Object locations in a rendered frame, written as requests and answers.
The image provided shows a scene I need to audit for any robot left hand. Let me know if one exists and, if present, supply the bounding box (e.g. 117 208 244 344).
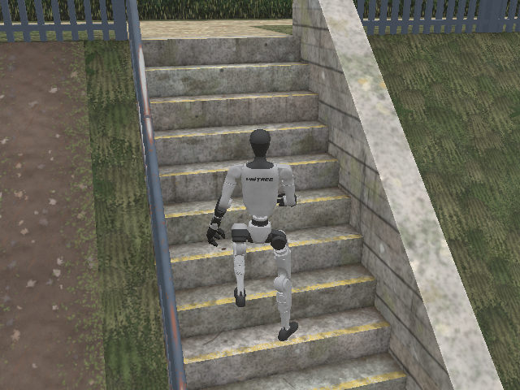
206 227 225 247

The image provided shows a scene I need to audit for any robot right hand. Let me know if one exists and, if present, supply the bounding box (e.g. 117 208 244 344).
277 193 285 206

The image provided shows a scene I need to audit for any right robot thigh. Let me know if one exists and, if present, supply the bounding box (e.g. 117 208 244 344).
270 229 291 293

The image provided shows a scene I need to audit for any left robot upper arm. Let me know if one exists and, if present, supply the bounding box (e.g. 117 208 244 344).
219 164 243 209

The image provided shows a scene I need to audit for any robot left shin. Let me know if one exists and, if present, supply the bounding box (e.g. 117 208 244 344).
233 242 245 297

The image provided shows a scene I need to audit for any right robot upper arm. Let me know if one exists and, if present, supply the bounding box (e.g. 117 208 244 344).
277 164 296 206

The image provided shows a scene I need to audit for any left robot forearm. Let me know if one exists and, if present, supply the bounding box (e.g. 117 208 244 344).
210 196 227 230

